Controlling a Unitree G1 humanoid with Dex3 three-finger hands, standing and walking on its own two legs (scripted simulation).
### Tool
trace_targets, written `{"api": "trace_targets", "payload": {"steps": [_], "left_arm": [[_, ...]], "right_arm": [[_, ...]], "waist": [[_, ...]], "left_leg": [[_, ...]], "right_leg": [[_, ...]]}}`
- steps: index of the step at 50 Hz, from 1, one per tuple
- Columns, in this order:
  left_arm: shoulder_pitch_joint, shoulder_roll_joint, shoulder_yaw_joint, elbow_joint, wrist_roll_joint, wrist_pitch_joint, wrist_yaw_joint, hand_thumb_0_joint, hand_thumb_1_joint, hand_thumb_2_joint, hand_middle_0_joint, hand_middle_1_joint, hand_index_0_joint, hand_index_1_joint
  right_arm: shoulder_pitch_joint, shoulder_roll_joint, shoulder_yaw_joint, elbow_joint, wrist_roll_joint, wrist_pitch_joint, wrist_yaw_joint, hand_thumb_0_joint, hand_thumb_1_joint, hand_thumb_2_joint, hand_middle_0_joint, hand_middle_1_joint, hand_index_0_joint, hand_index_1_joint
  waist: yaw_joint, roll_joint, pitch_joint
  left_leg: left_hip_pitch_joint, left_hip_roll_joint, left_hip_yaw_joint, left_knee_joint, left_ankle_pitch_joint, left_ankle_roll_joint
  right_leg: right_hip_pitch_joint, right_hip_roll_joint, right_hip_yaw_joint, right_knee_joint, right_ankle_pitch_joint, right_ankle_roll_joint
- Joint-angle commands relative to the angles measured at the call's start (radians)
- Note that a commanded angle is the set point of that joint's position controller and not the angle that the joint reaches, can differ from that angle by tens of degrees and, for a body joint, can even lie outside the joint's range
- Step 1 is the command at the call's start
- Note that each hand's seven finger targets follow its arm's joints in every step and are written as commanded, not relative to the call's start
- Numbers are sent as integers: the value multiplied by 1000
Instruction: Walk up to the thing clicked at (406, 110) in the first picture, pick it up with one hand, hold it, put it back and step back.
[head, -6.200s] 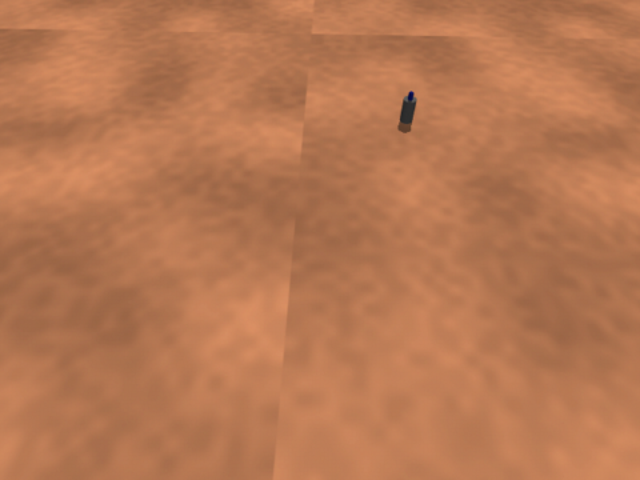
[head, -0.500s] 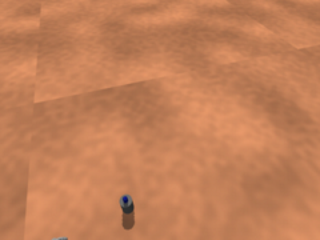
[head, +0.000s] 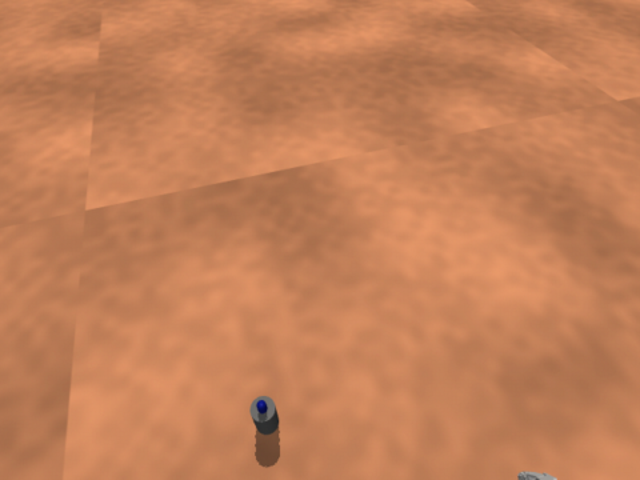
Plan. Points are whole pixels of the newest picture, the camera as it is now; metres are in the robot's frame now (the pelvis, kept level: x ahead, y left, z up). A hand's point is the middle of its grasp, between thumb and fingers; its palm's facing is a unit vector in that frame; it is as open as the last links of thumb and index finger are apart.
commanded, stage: walk up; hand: left
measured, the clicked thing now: (264, 413) +0.40 +0.17 -0.70
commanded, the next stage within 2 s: stand in 0.64 s
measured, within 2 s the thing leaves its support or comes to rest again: neither
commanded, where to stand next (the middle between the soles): +0.07 -0.02 m, yaw +0 degrees
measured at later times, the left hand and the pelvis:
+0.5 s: hand out of the picture +0.09 +0.25 -0.16, palm faces -0.01 -0.95 -0.32, open 7.4 cm; pelvis +0.01 +0.00 +0.00, yaw +0 degrees
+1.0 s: hand out of the picture +0.08 +0.25 -0.16, palm faces -0.01 -0.94 -0.34, open 7.4 cm; pelvis +0.01 +0.00 +0.00, yaw +0 degrees
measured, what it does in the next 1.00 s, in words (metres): stands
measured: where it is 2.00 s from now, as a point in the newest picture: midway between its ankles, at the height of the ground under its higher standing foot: outside the picture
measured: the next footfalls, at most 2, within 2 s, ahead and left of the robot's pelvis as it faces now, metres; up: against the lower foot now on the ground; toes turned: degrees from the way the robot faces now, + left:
none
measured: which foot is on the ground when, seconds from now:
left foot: down 0.00-1.00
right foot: down 0.00-1.00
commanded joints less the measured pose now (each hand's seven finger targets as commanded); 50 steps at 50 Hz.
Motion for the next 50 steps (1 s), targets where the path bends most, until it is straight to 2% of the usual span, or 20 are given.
{"api": "trace_targets", "payload": {"steps": [1, 10, 19, 24, 31, 32, 34, 37, 45, 46, 50], "left_arm": [[-57, 205, 37, -56, 1, -22, 11, 0, 900, 900, -200, -300, -200, -300], [-44, 206, 40, -60, 4, -20, 12, 0, 900, 900, -200, -300, -200, -300], [-49, 203, 43, -70, 5, -17, 12, 0, 900, 900, -200, -300, -200, -300], [-42, 199, 43, -69, 3, -15, 12, 0, 900, 900, -200, -300, -200, -300], [-43, 199, 43, -76, 4, -13, 12, 0, 900, 900, -200, -300, -200, -300], [-32, 211, 41, -80, 5, -17, 14, 0, 900, 900, -200, -300, -200, -300], [-40, 215, 42, -81, 5, -19, 17, 0, 900, 900, -200, -300, -200, -300], [-36, 213, 41, -81, 3, -19, 17, 0, 900, 900, -200, -300, -200, -300], [-24, 211, 36, -86, 4, -20, 16, 0, 900, 900, -200, -300, -200, -300], [-22, 212, 36, -85, 3, -20, 15, 0, 900, 900, -200, -300, -200, -300], [-19, 215, 35, -88, 3, -21, 16, 0, 900, 900, -200, -300, -200, -300]], "right_arm": [[-38, -220, -46, -49, 0, -21, -17, 0, -900, -900, 200, 300, 200, 300], [-43, -213, -44, -55, -2, -19, -16, 0, -900, -900, 200, 300, 200, 300], [-20, -214, -45, -54, -4, -21, -19, 0, -900, -900, 200, 300, 200, 300], [-17, -216, -49, -58, -3, -21, -20, 0, -900, -900, 200, 300, 200, 300], [-15, -217, -48, -60, -5, -21, -20, 0, -900, -900, 200, 300, 200, 300], [-26, -216, -44, -66, -5, -19, -21, 0, -900, -900, 200, 300, 200, 300], [-23, -213, -44, -68, -5, -17, -20, 0, -900, -900, 200, 300, 200, 300], [-15, -214, -42, -67, -5, -17, -19, 0, -900, -900, 200, 300, 200, 300], [-20, -218, -38, -71, -4, -14, -18, 0, -900, -900, 200, 300, 200, 300], [-15, -216, -37, -70, -4, -14, -17, 0, -900, -900, 200, 300, 200, 300], [-15, -217, -36, -71, -4, -16, -18, 0, -900, -900, 200, 300, 200, 300]], "waist": [[-12, -25, -97], [-9, 2, -76], [-11, -2, -99], [-11, -4, -81], [-10, 5, -65], [-5, 12, -62], [-10, -12, -77], [-12, -3, -78], [-10, 4, -74], [-10, 1, -64], [-8, 1, -77]], "left_leg": [[42, 118, -101, -54, 110, 21], [16, 112, -105, -65, 82, 18], [17, 115, -103, -66, 116, 20], [23, 118, -106, -69, 120, 20], [5, 112, -106, -78, 81, 19], [5, 121, -110, -71, 108, 14], [27, 126, -114, -63, 148, 14], [30, 124, -114, -66, 149, 14], [22, 121, -116, -68, 110, 14], [12, 118, -114, -70, 82, 14], [25, 124, -119, -67, 120, 16]], "right_leg": [[11, -104, 93, -55, 109, -27], [23, -101, 90, -58, 90, -26], [56, -104, 88, -46, 125, -28], [37, -98, 81, -47, 104, -28], [35, -95, 85, -52, 84, -29], [32, -114, 94, -60, 95, -32], [35, -115, 90, -51, 110, -31], [37, -113, 88, -54, 110, -32], [29, -113, 88, -64, 81, -31], [27, -117, 93, -70, 71, -32], [30, -117, 89, -64, 92, -30]]}}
